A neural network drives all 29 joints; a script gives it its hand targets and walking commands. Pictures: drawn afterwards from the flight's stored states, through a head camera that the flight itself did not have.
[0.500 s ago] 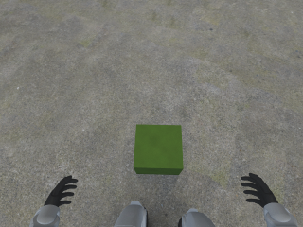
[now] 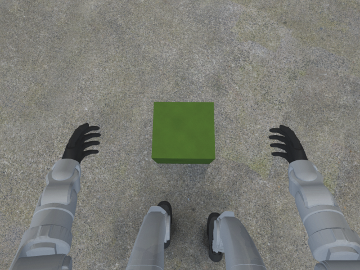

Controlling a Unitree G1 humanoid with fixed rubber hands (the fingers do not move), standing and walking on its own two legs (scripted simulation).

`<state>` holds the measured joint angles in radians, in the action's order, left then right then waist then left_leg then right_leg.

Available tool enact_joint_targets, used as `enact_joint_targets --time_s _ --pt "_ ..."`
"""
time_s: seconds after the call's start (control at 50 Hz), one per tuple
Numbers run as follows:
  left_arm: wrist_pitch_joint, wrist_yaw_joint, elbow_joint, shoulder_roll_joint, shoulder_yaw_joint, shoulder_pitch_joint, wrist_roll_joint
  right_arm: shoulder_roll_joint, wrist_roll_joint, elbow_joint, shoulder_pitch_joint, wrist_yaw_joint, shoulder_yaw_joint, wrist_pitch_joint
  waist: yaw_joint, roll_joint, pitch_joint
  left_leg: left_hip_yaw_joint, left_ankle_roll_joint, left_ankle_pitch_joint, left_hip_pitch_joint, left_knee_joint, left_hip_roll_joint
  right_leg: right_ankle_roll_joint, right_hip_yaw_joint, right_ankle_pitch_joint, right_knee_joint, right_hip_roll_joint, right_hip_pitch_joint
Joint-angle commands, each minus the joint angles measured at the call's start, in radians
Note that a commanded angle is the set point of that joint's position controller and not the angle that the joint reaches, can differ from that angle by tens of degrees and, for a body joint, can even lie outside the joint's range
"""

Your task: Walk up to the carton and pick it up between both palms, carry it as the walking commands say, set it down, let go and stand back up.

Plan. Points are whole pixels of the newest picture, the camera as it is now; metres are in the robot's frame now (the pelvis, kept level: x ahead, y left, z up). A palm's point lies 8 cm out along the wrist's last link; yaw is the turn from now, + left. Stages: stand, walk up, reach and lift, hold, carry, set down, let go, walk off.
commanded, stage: reach and lift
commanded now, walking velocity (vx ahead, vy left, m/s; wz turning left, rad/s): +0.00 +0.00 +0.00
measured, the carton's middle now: (183, 134) +0.52 +0.02 -0.60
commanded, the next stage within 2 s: none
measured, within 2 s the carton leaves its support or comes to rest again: neither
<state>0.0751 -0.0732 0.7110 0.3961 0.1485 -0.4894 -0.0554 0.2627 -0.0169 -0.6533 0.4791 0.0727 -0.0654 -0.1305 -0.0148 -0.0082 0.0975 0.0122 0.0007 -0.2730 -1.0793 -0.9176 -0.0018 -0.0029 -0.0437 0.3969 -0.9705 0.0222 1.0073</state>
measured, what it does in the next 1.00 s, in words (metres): lowers itself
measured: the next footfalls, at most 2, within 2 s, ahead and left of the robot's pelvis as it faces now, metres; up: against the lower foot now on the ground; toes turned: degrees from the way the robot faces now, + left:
none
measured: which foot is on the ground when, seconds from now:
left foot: down 0.00-1.00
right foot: down 0.00-1.00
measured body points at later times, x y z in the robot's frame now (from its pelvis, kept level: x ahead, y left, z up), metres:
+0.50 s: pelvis -0.02 +0.01 -0.02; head +0.32 +0.02 +0.28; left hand +0.51 +0.23 -0.15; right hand +0.48 -0.19 -0.16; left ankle +0.08 +0.12 -0.67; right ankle +0.02 -0.12 -0.67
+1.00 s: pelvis -0.05 +0.01 -0.06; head +0.34 +0.00 +0.14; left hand +0.53 +0.22 -0.23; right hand +0.49 -0.19 -0.24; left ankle +0.08 +0.12 -0.67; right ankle +0.02 -0.12 -0.67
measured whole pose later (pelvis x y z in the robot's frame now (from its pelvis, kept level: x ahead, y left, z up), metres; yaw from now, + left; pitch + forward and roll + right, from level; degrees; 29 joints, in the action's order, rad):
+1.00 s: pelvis -0.05 +0.01 -0.06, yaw -2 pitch +35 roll -2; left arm 0.21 -0.02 0.78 0.46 0.29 -1.43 -0.07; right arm 0.31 -0.08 -0.58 1.30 0.13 -0.19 -0.24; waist -0.01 0.02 0.52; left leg 0.01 0.02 -0.24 -1.49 -1.13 0.01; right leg 0.01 -0.04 0.37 -1.18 0.01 1.42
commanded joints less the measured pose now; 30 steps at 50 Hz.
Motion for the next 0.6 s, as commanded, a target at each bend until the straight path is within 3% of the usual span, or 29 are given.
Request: enact_joint_targets --time_s 0.0,0.02,0.04,0.06,0.08,0.12,0.16,0.18,0.2,0.22,0.24,0.28,0.3,0.32,0.34,0.36,0.38,0.4,0.42,0.44,0.46,0.48,0.5,0.54,0.58 --pt "-0.017 0.007 -0.03 0.251 0.16 -0.381 -0.025 0.149 -0.087 0.133 0.324 0.026 -0.167 0.024 0.047 0.039 -0.956 -0.024 0.004 0.403 0.336 -0.07 -0.011 0.037 0.055 -0.474 0.009 -0.051 -0.263" --pt "-0.014 0.008 0.001 0.233 0.166 -0.35 -0.01 0.156 -0.083 0.095 0.3 0.024 -0.174 0.026 0.043 0.06 -0.959 -0.023 -0.005 0.442 0.351 -0.08 -0.008 0.038 0.051 -0.487 0.015 -0.053 -0.206" --pt "-0.009 0.009 -0.038 0.238 0.16 -0.417 -0.008 0.167 -0.088 0.099 0.338 0.019 -0.186 0.026 0.047 0.079 -1.001 -0.017 -0.01 0.466 0.382 -0.085 -0.009 0.035 0.049 -0.47 0.011 -0.061 -0.164" --pt "-0.008 0.015 -0.037 0.235 0.162 -0.446 0.001 0.175 -0.072 0.036 0.332 0.015 -0.218 0.023 0.03 0.092 -0.989 -0.006 -0.016 0.472 0.407 -0.079 -0.003 0.034 0.04 -0.442 0.015 -0.063 -0.113" --pt "0.002 0.023 -0.033 0.198 0.148 -0.449 0.013 0.183 -0.07 0.03 0.34 0.004 -0.249 0.025 0.018 0.141 -0.988 0.025 -0.023 0.549 0.529 -0.085 0.003 0.034 0.023 -0.395 0.023 -0.072 0.032" --pt "0.007 0.031 -0.048 0.18 0.159 -0.487 0.03 0.19 -0.081 0.001 0.355 -0.011 -0.259 0.03 0.026 0.188 -1.014 0.049 -0.031 0.634 0.644 -0.106 0.015 0.034 0.016 -0.335 0.031 -0.078 0.179" --pt "0.019 0.035 -0.074 0.153 0.153 -0.535 0.024 0.176 -0.094 0.017 0.4 -0.027 -0.252 0.023 0.025 0.193 -1.08 0.074 -0.02 0.655 0.727 -0.103 0.015 0.034 0.021 -0.287 0.041 -0.077 0.228" --pt "0.019 0.035 -0.094 0.148 0.142 -0.581 0.007 0.203 -0.09 0.027 0.461 -0.035 -0.266 0.024 0.003 0.179 -1.082 0.088 -0.02 0.693 0.734 -0.119 0.015 0.035 0.015 -0.283 0.032 -0.078 0.276" --pt "0.026 0.04 -0.086 0.172 0.17 -0.598 0.027 0.203 -0.09 0.06 0.503 -0.038 -0.257 0.026 0.033 0.184 -1.113 0.086 -0.018 0.656 0.742 -0.108 0.014 0.04 0.021 -0.271 0.028 -0.081 0.254" --pt "0.033 0.038 -0.089 0.17 0.161 -0.67 0.026 0.212 -0.09 0.067 0.564 -0.041 -0.255 0.022 0.032 0.174 -1.094 0.071 -0.014 0.585 0.678 -0.113 0.012 0.04 0.021 -0.245 0.03 -0.079 0.254" --pt "0.034 0.036 -0.16 0.156 0.137 -0.707 0.01 0.205 -0.102 0.113 0.574 -0.041 -0.259 0.023 0.007 0.199 -1.214 0.094 -0.008 0.704 0.77 -0.136 0.011 0.038 0.022 -0.296 0.021 -0.079 0.253" --pt "0.045 0.044 -0.175 0.191 0.147 -0.825 0.007 0.231 -0.109 0.119 0.677 -0.04 -0.253 0.014 0.025 0.205 -1.256 0.099 -0.009 0.639 0.769 -0.135 0.016 0.051 0.019 -0.257 0.008 -0.08 0.283" --pt "0.054 0.045 -0.171 0.212 0.166 -0.856 -0.01 0.226 -0.116 0.199 0.746 -0.035 -0.233 0.011 0.047 0.137 -1.294 0.069 0.008 0.629 0.726 -0.141 0.006 0.045 0.016 -0.276 0.016 -0.083 0.206" --pt "0.062 0.048 -0.195 0.235 0.168 -0.911 -0.022 0.259 -0.107 0.25 0.802 -0.028 -0.257 0.005 0.027 0.122 -1.376 0.079 0.013 0.628 0.75 -0.137 0.007 0.05 0.013 -0.295 0.013 -0.084 0.174" --pt "0.07 0.051 -0.171 0.247 0.172 -0.951 -0.006 0.265 -0.104 0.226 0.837 -0.024 -0.264 -0.006 0.034 0.139 -1.333 0.079 0.015 0.599 0.736 -0.136 0.008 0.047 0.015 -0.259 0.016 -0.082 0.217" --pt "0.072 0.051 -0.135 0.263 0.203 -0.946 0.001 0.26 -0.085 0.19 0.822 -0.013 -0.264 -0.012 0.031 0.089 -1.342 0.042 0.01 0.568 0.646 -0.139 0.0 0.051 0.012 -0.288 0.018 -0.081 0.133" --pt "0.078 0.045 -0.107 0.292 0.2 -0.998 -0.004 0.236 -0.102 0.205 0.868 -0.004 -0.237 -0.025 0.052 0.075 -1.335 0.021 0.017 0.498 0.563 -0.124 -0.004 0.055 0.016 -0.297 0.011 -0.079 0.073" --pt "0.086 0.046 -0.1 0.316 0.214 -1.024 -0.003 0.253 -0.093 0.231 0.915 0.005 -0.265 -0.034 0.047 0.052 -1.407 0.018 0.022 0.481 0.562 -0.122 -0.01 0.056 0.009 -0.324 -0.003 -0.085 0.015" --pt "0.09 0.046 -0.051 0.317 0.217 -1.044 -0.009 0.251 -0.099 0.23 0.975 0.013 -0.257 -0.039 0.065 0.036 -1.39 0.004 0.027 0.457 0.506 -0.121 -0.015 0.056 0.011 -0.33 -0.013 -0.084 -0.013" --pt "0.096 0.041 0.005 0.302 0.216 -1.019 -0.019 0.243 -0.095 0.204 0.971 0.019 -0.258 -0.049 0.055 0.025 -1.436 -0.014 0.025 0.457 0.465 -0.122 -0.02 0.055 0.006 -0.379 -0.019 -0.085 -0.09" --pt "0.096 0.038 0.039 0.333 0.242 -1.042 0.011 0.233 -0.088 0.18 0.982 0.027 -0.266 -0.053 0.07 0.022 -1.398 -0.023 0.029 0.418 0.407 -0.122 -0.025 0.058 0.01 -0.375 -0.027 -0.082 -0.092" --pt "0.098 0.036 0.088 0.329 0.257 -1.016 0.015 0.228 -0.081 0.155 0.962 0.034 -0.28 -0.057 0.072 0.011 -1.433 -0.032 0.028 0.446 0.386 -0.129 -0.027 0.055 0.015 -0.437 -0.033 -0.081 -0.146" --pt "0.1 0.031 0.089 0.331 0.256 -1.012 0.007 0.192 -0.1 0.194 0.99 0.038 -0.254 -0.061 0.092 -0.005 -1.513 -0.034 0.037 0.493 0.417 -0.126 -0.036 0.062 0.022 -0.489 -0.035 -0.084 -0.22" --pt "0.094 0.032 0.089 0.366 0.298 -1.025 0.042 0.185 -0.086 0.159 0.975 0.054 -0.268 -0.068 0.107 -0.017 -1.561 -0.047 0.033 0.515 0.33 -0.142 -0.044 0.065 0.04 -0.614 -0.07 -0.079 -0.346" --pt "0.085 0.036 0.029 0.387 0.318 -1.012 0.045 0.181 -0.094 0.181 0.943 0.063 -0.261 -0.069 0.125 -0.02 -1.693 -0.04 0.027 0.652 0.387 -0.142 -0.049 0.067 0.049 -0.751 -0.077 -0.082 -0.431"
